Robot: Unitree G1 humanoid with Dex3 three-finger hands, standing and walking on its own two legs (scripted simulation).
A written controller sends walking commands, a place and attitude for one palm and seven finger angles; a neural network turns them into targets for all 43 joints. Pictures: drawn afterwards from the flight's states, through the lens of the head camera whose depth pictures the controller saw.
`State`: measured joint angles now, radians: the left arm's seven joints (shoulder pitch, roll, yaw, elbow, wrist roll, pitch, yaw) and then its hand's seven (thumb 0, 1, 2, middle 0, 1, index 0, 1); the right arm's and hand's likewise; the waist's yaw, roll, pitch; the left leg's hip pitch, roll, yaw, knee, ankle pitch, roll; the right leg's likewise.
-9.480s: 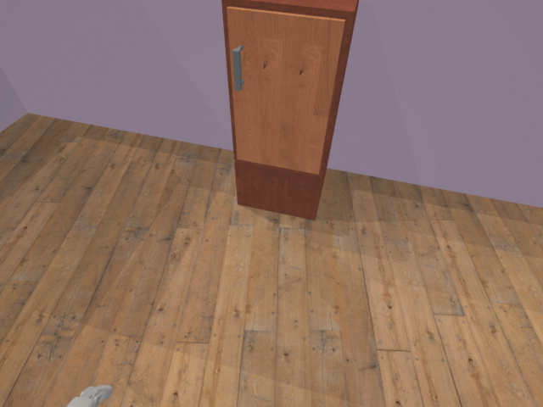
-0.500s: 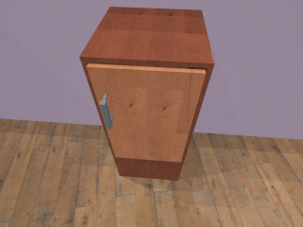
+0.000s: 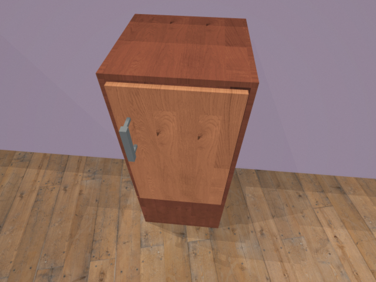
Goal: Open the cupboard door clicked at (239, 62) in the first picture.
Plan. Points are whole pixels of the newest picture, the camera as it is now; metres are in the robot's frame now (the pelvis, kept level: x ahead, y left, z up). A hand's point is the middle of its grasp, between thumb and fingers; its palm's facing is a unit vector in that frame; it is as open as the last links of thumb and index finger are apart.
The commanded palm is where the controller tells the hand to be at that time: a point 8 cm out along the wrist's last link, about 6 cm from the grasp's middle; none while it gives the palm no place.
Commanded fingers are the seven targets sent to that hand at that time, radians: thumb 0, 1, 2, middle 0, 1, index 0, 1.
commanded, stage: look again from close up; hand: left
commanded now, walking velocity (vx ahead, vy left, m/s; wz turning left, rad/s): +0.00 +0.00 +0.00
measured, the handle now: (130, 140) +0.49 +0.21 -0.03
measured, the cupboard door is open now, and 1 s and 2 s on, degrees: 0 0 0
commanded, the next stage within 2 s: raise the hand with hooked fingers in 0.36 s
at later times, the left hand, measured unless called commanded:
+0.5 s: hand out of the picture +0.01 +0.18 -0.17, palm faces +0.08 -0.98 -0.21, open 7.4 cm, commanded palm +0.09 +0.23 -0.07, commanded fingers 0.00 0.83 0.87 -0.20 -0.34 -0.20 -0.34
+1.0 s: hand out of the picture +0.11 +0.22 -0.07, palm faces +0.10 -0.99 -0.03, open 9.3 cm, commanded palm +0.12 +0.27 -0.05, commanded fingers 0.00 0.25 0.62 -0.25 -0.72 -0.25 -0.72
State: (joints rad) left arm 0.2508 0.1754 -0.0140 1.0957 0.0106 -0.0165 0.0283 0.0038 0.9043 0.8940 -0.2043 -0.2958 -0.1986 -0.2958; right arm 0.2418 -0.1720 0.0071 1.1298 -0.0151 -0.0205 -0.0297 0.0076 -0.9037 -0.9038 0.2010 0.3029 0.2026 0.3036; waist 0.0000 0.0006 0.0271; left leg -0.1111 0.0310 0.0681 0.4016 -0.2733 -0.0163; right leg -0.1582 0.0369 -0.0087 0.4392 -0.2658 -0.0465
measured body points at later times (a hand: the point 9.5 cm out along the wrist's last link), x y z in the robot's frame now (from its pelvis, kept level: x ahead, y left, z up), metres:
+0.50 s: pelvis -0.01 +0.00 +0.00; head +0.00 +0.00 +0.45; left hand +0.01 +0.23 -0.15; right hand +0.00 -0.23 -0.16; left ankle -0.04 +0.13 -0.74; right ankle -0.02 -0.09 -0.74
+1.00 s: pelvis -0.06 +0.01 -0.10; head -0.01 +0.04 +0.34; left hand +0.10 +0.28 -0.07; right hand +0.19 -0.21 -0.13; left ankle -0.04 +0.13 -0.74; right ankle -0.02 -0.09 -0.74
